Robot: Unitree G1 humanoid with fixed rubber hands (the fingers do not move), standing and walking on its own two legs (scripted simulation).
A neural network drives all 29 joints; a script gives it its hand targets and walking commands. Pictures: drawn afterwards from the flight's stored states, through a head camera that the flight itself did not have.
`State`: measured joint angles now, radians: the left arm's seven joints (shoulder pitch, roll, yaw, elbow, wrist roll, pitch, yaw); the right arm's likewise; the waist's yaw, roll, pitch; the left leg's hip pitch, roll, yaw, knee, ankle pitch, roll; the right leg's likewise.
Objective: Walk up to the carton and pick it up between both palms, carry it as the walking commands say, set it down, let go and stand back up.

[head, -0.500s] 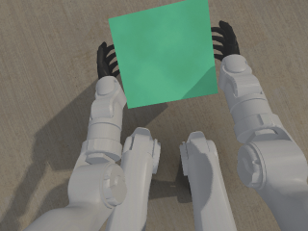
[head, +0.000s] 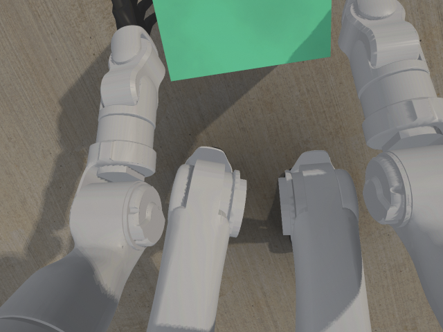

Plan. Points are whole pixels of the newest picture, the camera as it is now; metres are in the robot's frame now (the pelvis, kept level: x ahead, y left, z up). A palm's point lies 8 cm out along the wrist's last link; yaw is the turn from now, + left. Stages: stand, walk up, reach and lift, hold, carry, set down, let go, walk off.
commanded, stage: set down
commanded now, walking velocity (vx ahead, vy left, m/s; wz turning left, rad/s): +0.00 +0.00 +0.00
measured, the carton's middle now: out of the picture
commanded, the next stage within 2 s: none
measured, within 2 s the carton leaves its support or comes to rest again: rests again in 0.94 s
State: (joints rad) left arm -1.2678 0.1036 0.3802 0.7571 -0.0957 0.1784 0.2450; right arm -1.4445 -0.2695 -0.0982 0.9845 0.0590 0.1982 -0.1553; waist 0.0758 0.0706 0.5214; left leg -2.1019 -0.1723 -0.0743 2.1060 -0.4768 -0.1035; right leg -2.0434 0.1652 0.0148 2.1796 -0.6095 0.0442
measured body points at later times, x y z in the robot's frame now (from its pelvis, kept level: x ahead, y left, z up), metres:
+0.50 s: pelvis +0.02 +0.00 -0.01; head +0.35 -0.03 +0.29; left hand +0.50 +0.17 -0.17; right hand +0.54 -0.13 -0.18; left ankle +0.15 +0.12 -0.35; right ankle +0.12 -0.11 -0.35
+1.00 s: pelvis +0.03 +0.00 -0.01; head +0.37 -0.03 +0.28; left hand +0.51 +0.17 -0.18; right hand +0.56 -0.13 -0.19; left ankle +0.15 +0.12 -0.35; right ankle +0.12 -0.11 -0.35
